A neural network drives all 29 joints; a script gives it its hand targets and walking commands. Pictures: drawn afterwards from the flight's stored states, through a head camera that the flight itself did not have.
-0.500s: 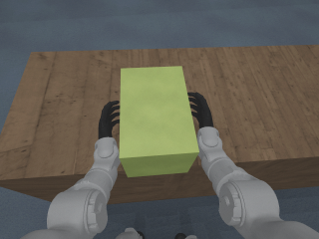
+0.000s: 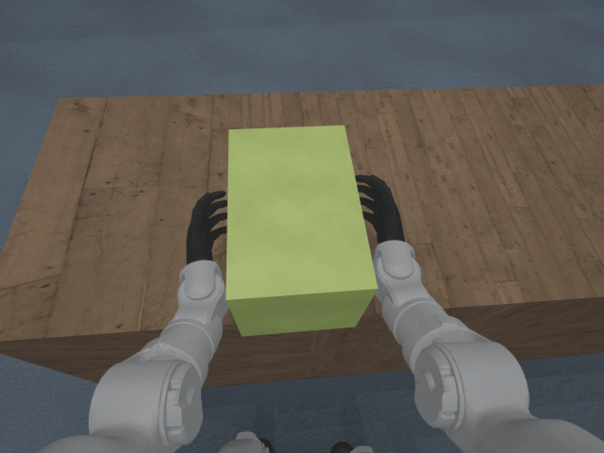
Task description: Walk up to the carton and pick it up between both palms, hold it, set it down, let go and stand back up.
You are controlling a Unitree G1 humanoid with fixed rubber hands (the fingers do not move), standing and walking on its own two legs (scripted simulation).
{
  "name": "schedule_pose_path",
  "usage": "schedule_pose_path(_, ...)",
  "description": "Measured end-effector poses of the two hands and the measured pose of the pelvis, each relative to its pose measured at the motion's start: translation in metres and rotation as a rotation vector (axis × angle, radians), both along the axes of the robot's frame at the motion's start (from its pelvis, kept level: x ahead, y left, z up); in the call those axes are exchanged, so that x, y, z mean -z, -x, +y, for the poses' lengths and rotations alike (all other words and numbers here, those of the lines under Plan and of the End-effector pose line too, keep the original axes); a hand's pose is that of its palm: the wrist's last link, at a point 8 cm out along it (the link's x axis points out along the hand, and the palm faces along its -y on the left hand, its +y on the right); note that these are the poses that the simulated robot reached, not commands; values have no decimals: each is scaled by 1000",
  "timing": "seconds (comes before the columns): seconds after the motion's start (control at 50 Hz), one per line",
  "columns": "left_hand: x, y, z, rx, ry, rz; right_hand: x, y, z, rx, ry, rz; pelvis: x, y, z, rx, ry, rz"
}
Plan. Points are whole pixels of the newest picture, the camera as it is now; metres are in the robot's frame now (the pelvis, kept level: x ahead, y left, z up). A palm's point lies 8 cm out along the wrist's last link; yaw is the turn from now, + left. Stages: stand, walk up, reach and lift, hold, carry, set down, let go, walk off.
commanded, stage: reach and lift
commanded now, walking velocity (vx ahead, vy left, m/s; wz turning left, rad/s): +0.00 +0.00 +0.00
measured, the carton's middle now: (293, 230) +0.41 +0.04 -0.02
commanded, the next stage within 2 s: none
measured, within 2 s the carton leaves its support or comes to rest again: leaves its support in 0.50 s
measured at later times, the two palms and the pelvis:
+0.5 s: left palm (196, 263) +0.35 +0.17 -0.01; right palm (385, 239) +0.39 -0.09 +0.02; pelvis -0.01 +0.00 +0.00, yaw +0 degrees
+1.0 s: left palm (185, 230) +0.35 +0.16 +0.08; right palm (412, 205) +0.38 -0.10 +0.11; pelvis -0.02 -0.01 +0.01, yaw +2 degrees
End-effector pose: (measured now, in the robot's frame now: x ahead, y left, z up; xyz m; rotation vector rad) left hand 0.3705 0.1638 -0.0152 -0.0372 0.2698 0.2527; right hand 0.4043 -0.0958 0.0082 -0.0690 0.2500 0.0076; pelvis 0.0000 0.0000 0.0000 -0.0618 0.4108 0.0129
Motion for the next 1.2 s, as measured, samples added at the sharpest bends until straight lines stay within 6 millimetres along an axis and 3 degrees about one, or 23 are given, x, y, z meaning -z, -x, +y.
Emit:
schedule_pose_path(0.36,-1,9,1,2,-5,3,-2,9,1,-6,22,-1,0,4,2,0,3,-9)
schedule_pose_path(0.56,-9,23,5,-6,-1,3,-13,20,6,-16,34,-5,1,11,4,-3,8,-25)
schedule_pose_path(0.78,-52,22,9,-2,6,-68,-60,21,10,0,-2,-71,0,23,5,-6,9,-80)
schedule_pose_path(0.94,-90,21,1,8,-23,-53,-93,22,1,-1,8,-60,-6,24,-2,-18,-11,-158)
schedule_pose_path(1.2,-127,30,-23,14,-83,10,-120,29,-23,6,-67,6,-14,26,-28,-25,-57,-287)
